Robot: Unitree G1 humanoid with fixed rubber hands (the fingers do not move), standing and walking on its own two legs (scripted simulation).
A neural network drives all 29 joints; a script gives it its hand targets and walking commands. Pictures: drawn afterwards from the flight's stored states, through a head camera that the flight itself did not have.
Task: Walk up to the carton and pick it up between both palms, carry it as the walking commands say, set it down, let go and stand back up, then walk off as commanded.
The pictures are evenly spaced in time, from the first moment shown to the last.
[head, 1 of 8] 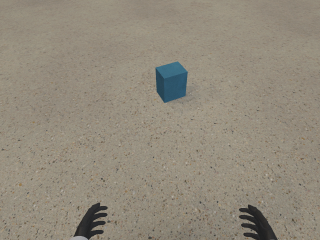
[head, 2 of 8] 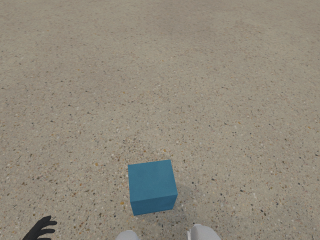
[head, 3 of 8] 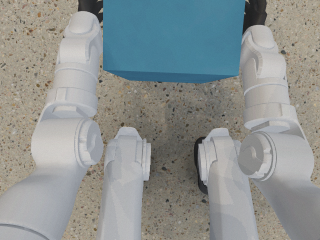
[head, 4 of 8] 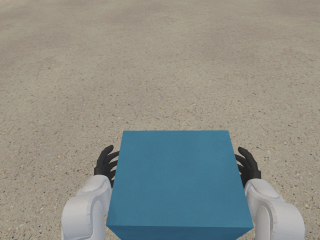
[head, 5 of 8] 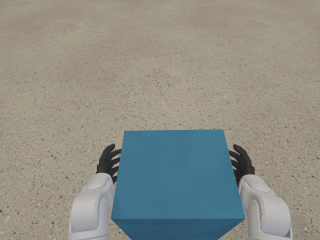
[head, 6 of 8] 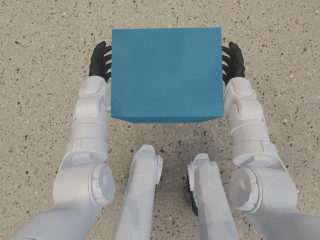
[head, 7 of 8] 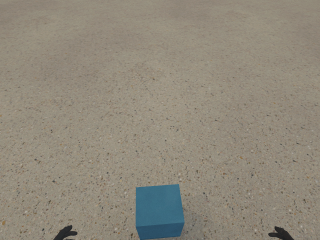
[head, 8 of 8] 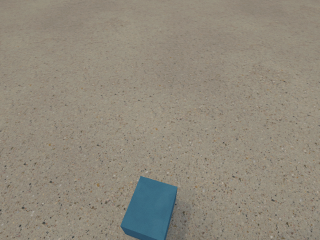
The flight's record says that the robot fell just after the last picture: no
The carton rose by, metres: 0.66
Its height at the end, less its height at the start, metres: -0.05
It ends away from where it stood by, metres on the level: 0.73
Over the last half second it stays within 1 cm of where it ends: yes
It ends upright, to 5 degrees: no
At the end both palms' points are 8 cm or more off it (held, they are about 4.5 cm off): yes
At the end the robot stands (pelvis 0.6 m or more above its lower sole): yes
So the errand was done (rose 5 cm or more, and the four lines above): no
